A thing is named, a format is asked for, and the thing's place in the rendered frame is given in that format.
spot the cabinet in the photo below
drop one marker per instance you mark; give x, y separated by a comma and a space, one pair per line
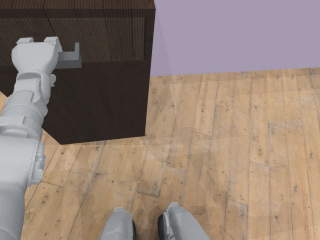
100, 101

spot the drawer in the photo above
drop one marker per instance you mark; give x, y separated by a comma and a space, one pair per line
103, 39

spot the robot left thigh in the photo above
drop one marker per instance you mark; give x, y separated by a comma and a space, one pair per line
119, 226

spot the handle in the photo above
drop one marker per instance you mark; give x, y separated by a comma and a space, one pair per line
70, 59

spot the robot left upper arm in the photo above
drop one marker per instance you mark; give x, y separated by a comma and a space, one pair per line
22, 162

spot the robot right thigh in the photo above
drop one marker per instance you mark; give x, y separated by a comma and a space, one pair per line
182, 225

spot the robot left forearm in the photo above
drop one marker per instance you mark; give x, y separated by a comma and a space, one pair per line
25, 109

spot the robot left hand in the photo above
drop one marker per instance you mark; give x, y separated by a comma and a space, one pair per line
42, 56

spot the robot thigh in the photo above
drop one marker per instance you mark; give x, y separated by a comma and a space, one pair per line
119, 226
182, 225

